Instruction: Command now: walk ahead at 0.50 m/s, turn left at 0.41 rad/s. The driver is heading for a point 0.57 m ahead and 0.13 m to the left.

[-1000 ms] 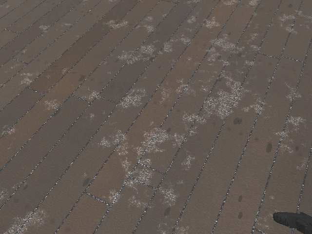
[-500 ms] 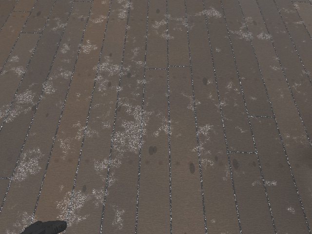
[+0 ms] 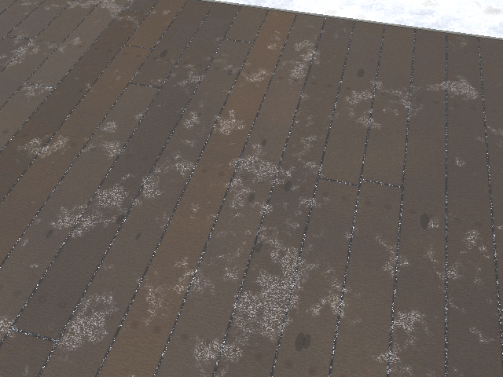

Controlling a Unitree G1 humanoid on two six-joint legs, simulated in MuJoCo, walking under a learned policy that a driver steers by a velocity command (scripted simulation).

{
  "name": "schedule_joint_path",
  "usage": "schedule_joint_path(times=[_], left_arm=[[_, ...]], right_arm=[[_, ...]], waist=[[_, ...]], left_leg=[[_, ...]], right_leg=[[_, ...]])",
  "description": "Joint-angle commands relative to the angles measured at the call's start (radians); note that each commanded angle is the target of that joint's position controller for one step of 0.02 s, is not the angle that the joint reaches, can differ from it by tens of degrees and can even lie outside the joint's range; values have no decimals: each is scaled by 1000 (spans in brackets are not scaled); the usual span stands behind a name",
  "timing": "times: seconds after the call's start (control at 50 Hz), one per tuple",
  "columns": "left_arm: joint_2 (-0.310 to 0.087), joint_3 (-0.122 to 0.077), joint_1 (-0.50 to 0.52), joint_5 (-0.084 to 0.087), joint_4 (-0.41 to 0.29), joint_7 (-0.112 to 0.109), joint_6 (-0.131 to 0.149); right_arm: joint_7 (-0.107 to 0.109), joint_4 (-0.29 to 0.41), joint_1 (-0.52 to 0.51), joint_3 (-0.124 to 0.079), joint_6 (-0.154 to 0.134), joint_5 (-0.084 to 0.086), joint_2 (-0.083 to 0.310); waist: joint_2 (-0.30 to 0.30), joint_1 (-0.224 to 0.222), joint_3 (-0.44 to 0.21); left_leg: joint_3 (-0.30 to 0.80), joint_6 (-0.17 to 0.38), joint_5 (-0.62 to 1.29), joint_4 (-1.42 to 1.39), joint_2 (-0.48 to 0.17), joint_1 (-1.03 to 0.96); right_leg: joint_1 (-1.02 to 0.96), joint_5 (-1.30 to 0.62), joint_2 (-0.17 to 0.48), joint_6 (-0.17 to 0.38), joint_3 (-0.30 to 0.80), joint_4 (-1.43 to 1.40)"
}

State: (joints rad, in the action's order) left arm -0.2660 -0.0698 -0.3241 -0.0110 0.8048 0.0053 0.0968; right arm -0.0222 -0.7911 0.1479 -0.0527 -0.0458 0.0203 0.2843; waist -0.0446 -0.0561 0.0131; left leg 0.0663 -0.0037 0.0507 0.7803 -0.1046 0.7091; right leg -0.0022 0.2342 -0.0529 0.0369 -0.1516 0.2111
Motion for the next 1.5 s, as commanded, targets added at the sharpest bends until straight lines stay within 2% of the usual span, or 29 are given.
schedule_joint_path(times=[0.02, 0.08, 0.12, 0.16, 0.18, 0.2, 0.22, 0.24, 0.26, 0.28, 0.36, 0.48, 0.6, 0.64, 0.66, 0.68, 0.7, 0.72, 0.74, 0.76, 0.8, 0.86, 0.9, 1.0, 1.04, 1.06, 1.1, 1.24, 1.5], left_arm=[[-157, -38, 19, 11, -41, -11, 8], [-177, -46, -3, 25, -17, -15, -16], [-205, -54, 18, 29, -20, -23, -32], [-220, -54, 44, 32, -28, -34, -50], [-200, -43, 38, 23, -42, -41, -45], [-46, 7, -67, -16, -94, -22, -18], [-100, 7, 5, 16, -101, -5, 24], [-160, -9, 112, 55, -130, 5, 46], [-148, -2, 143, 49, -142, 2, 57], [-143, -6, 172, 16, -134, -8, 55], [-127, -12, 113, -3, -133, -9, 14], [-66, 17, 312, 3, -174, 4, 11], [-118, -1, 375, 7, -202, 26, 33], [-139, -16, 262, -11, -173, 22, 44], [-177, -26, 156, -28, -158, 20, 52], [-247, -42, 32, -46, -142, 17, 49], [-210, -39, -42, -12, -95, 24, 28], [-161, -24, -16, 18, -110, 27, 14], [-129, -12, 58, 14, -124, 22, 3], [-98, 6, 128, 5, -126, 23, -2], [-73, 19, 204, -7, -117, 24, -6], [-102, 11, 241, -14, -91, 21, -11], [-121, 6, 224, -4, -68, 16, -19], [-91, 28, 218, 10, -26, 18, -43], [-69, 38, 136, -15, -6, 23, -41], [-58, 41, 119, -10, 2, 18, -47], [-80, 37, 165, -5, 10, 7, -59], [-81, 36, 171, 3, 52, -2, -69], [-92, 30, 191, 8, 160, -21, -96]], right_arm=[[-18, 97, -108, 2, -11, -2, 31], [-35, 147, -157, 0, -9, -2, 42], [-42, 164, -123, -14, -5, -3, 68], [-36, 125, 87, -54, 1, 1, 134], [-19, 87, 259, -90, 8, 2, 210], [-7, 86, 272, -111, 6, 11, 330], [-9, 116, 305, -89, -6, 2, 263], [-8, 111, 274, -73, -14, -7, 201], [-6, 120, 212, -64, -18, -2, 171], [-6, 133, 143, -51, -16, -1, 132], [11, 165, 83, -48, -21, -12, 130], [35, 128, 170, -53, -14, -2, 154], [36, 81, 239, -50, -3, -5, 151], [41, 87, 205, -46, 7, -8, 139], [43, 109, 189, -35, 6, -17, 112], [44, 119, 276, -15, -3, -26, 65], [39, 83, 390, -8, -6, -13, 64], [38, 80, 339, -29, -1, 0, 149], [41, 102, 230, -34, 10, 4, 159], [44, 121, 166, -31, 23, -8, 143], [49, 125, 172, -26, 47, -21, 95], [57, 109, 201, -6, 55, -24, 32], [59, 104, 181, -6, 57, -24, 42], [56, 112, 102, -15, 73, -42, 63], [66, 143, 57, -27, 71, -45, 141], [62, 124, 42, -31, 72, -37, 134], [53, 126, 29, -14, 62, -44, 63], [55, 102, 51, -15, 39, -31, 67], [58, 13, 47, -16, 42, -28, 59]], waist=[[72, -14, 76], [84, -19, 82], [120, 18, 32], [127, 142, -94], [65, 220, -188], [-218, 113, -275], [-138, 172, -432], [-76, 197, -295], [1, 158, -200], [72, 118, -114], [24, 35, -67], [-31, 117, -26], [-59, 133, 9], [-69, 66, -47], [-41, 18, -162], [144, 10, -327], [351, 11, -446], [201, -8, -354], [128, -5, -235], [84, 18, -141], [119, 82, -90], [175, 103, -128], [169, 88, -170], [131, 88, -92], [8, 27, -66], [-75, 13, -59], [-45, 42, -16], [3, 48, -60], [40, 43, -39]], left_leg=[[-34, 21, 49, -100, 2, -13], [-77, 55, -74, -150, 22, 15], [-140, 91, -185, -156, 78, -83], [-188, 147, -201, -205, 167, -378], [-61, 198, -157, -234, 118, -688], [488, 390, -248, -286, -158, -1066], [796, 458, -386, -453, -240, -1166], [639, 389, -345, -475, -205, -1089], [513, 347, -266, -472, -162, -943], [403, 305, -155, -490, -114, -784], [277, 315, 52, -549, -60, -531], [155, 228, -41, -544, 22, -444], [268, 198, -13, -429, -65, -632], [238, 150, 267, -278, -14, -666], [200, 107, 264, -113, 40, -601], [138, 36, -86, 203, 145, -336], [105, -19, -718, 466, 227, -143], [155, -27, -700, 548, 181, -76], [120, -35, -640, 556, 144, -41], [87, -42, -595, 486, 108, -57], [52, -48, -532, 307, 48, -198], [-4, -66, -443, 63, 59, -369], [-11, -64, -328, -44, 63, -431], [-16, -12, -138, -331, 67, -588], [84, 43, -27, -332, -36, -632], [75, 63, -214, -335, -12, -542], [57, 33, -262, -353, 25, -476], [35, 22, 4, -284, 42, -537], [11, 22, 1, -305, 62, -545]], right_leg=[[36, -313, 300, 131, 47, -88], [-83, -432, 333, 111, 22, -13], [-117, -756, 334, 85, -9, 107], [-64, -977, 293, 43, -54, 410], [148, -764, 254, -1, -57, 685], [631, 192, 54, -75, -8, 1067], [771, 361, -1, -66, 235, 1216], [854, 271, 61, -38, 264, 1206], [833, 183, 106, -23, 256, 1116], [767, 132, 138, -22, 239, 1019], [616, 70, 159, -74, 226, 852], [517, -328, 88, -105, 184, 418], [523, -243, 71, -33, 201, 276], [370, -283, 39, 13, 160, 199], [156, -521, 125, 62, 219, 246], [-215, -812, 336, 199, 452, 323], [-370, -799, 495, 337, 732, 273], [-267, -607, 464, 300, 720, 225], [-149, -536, 417, 251, 602, 206], [-1, -568, 372, 227, 511, 173], [189, -600, 295, 191, 397, 126], [271, -756, 247, 193, 282, 114], [246, -712, 255, 194, 273, 114], [331, -106, 201, 106, 283, 111], [391, 133, 109, 21, 241, 151], [334, 130, 67, -3, 183, 164], [304, 64, 67, -13, 174, 201], [240, -153, 85, -13, 183, 247], [191, -173, 89, -20, 186, 236]])
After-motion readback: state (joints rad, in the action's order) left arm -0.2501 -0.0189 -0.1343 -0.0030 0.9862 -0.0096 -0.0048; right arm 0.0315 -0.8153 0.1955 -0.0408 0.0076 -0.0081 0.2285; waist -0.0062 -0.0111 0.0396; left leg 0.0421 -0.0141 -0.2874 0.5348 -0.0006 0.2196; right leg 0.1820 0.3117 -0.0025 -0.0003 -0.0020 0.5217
